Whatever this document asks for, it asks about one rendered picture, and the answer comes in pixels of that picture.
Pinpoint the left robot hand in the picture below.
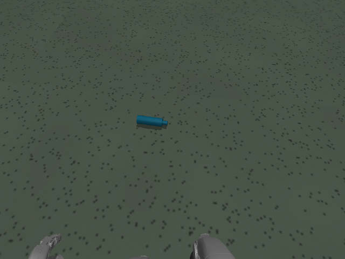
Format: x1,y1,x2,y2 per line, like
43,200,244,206
28,234,64,259

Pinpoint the bottle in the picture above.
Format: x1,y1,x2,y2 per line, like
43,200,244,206
136,115,168,127

